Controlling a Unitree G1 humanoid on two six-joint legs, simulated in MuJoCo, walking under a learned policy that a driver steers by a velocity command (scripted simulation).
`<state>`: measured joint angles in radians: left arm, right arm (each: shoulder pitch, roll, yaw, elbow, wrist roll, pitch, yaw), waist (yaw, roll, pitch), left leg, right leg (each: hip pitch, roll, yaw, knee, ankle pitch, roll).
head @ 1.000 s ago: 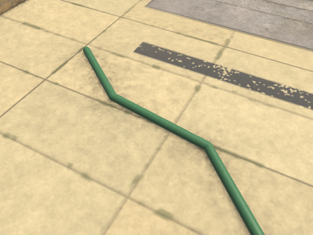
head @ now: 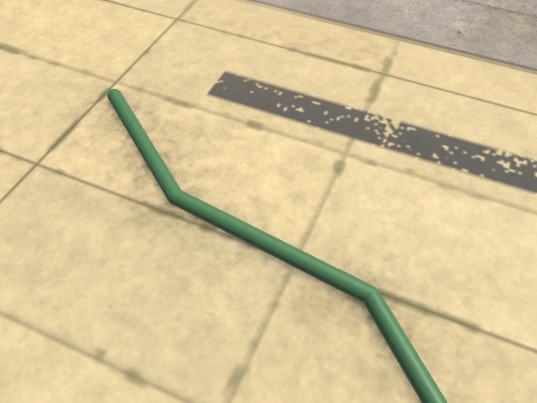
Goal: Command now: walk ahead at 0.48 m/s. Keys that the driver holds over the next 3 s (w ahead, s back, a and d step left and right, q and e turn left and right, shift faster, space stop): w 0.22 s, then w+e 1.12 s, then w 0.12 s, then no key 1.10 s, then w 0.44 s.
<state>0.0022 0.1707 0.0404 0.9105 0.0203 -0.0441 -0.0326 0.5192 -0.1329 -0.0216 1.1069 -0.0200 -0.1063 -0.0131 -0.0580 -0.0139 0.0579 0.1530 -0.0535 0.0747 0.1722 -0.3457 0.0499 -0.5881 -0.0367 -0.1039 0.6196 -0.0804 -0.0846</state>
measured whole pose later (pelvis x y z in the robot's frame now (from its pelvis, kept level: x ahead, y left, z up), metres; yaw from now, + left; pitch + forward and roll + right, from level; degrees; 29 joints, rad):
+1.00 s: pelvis +0.55 -0.02 +0.01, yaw -23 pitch +1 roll +1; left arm 0.11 0.24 0.07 0.82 0.04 0.00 -0.06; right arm 0.42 -0.20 -0.05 0.96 -0.03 -0.10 0.00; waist -0.04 -0.04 0.03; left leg -0.02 -0.01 0.25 0.26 -0.26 0.04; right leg -0.72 -0.08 -0.01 1.01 -0.08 -0.06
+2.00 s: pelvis +0.90 -0.27 +0.01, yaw -41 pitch -1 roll +1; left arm 0.16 0.18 0.00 0.93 0.01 -0.08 0.01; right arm 0.29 -0.21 -0.04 0.99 -0.01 -0.03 -0.02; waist -0.03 0.03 0.08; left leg -0.27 -0.02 -0.03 0.86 -0.47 0.00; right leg -0.29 0.04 -0.02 0.42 -0.11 -0.05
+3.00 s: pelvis +0.99 -0.37 +0.00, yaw -40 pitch +0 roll +0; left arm 0.30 0.20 0.06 1.01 0.02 -0.10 0.00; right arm 0.42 -0.20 -0.04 1.11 -0.02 -0.05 -0.01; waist 0.00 0.03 -0.01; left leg -0.20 0.00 -0.03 0.82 -0.43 0.06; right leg -0.19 0.06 -0.07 0.50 -0.31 -0.09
